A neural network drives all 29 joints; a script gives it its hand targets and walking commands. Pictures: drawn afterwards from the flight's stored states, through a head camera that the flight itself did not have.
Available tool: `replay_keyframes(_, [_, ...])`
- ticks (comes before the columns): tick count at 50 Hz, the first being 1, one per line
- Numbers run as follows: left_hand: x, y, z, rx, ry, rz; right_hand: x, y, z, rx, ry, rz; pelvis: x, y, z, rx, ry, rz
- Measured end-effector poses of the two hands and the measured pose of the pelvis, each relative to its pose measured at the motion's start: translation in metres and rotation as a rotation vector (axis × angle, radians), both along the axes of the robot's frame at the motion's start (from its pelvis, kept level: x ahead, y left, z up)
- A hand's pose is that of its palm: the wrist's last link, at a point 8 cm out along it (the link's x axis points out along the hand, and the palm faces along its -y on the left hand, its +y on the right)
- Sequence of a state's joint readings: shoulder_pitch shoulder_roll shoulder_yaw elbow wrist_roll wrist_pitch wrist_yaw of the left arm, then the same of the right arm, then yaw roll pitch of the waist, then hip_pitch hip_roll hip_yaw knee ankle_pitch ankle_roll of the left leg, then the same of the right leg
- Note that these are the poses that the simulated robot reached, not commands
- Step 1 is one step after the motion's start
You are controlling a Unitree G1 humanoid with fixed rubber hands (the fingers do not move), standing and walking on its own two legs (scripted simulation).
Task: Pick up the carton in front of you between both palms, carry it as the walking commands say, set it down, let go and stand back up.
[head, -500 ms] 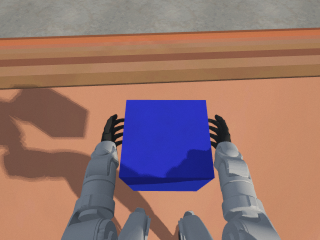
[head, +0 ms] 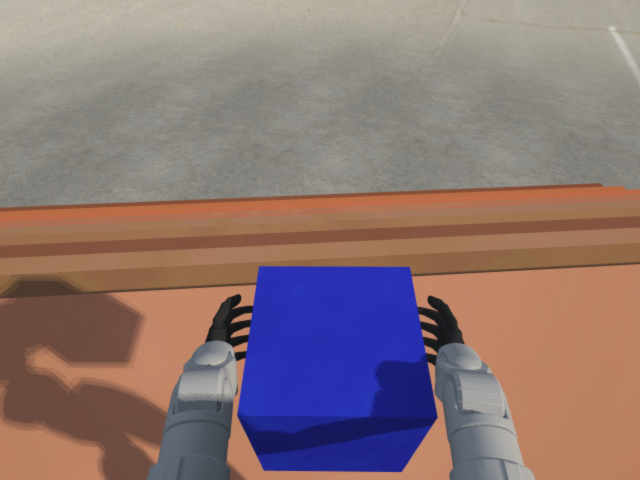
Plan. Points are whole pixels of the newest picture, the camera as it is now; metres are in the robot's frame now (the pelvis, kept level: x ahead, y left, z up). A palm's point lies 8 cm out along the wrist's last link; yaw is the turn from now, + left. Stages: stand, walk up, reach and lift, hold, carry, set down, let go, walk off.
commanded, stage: reach and lift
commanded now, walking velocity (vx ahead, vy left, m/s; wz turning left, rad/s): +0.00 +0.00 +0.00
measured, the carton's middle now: (333, 373) +0.29 +0.00 -0.05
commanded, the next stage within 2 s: hold in 0.98 s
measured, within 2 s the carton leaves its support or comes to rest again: neither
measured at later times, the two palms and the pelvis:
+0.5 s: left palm (218, 347) +0.28 +0.15 +0.03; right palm (451, 349) +0.28 -0.15 +0.03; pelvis -0.01 +0.00 +0.00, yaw +0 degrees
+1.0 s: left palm (217, 342) +0.28 +0.15 +0.04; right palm (453, 343) +0.29 -0.15 +0.04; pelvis +0.00 +0.00 +0.01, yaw +0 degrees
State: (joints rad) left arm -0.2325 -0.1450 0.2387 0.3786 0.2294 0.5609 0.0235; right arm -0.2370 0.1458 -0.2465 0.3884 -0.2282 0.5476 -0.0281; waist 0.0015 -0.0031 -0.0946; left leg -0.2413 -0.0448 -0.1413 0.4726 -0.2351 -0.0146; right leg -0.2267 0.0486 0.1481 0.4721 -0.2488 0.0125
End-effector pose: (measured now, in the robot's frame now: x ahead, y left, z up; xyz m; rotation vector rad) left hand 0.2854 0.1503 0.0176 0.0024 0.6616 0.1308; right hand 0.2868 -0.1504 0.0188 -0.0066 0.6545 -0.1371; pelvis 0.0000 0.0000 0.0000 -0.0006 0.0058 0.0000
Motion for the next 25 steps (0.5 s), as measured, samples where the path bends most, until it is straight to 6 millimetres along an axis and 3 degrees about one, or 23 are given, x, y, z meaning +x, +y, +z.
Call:
replay_keyframes(14, [-0.008, 0.001, 0.006, 0.000, 0.026, 0.001, -0.007, 0.001, 0.005, 0.000, 0.027, 0.004, -0.018, 0.000, -0.001, 0.000, -0.068, -0.001])
replay_keyframes(25, [-0.002, 0.000, 0.012, 0.006, 0.018, -0.006, -0.002, 0.000, 0.012, -0.005, 0.018, 0.006, -0.012, 0.000, 0.002, 0.001, -0.073, -0.002])
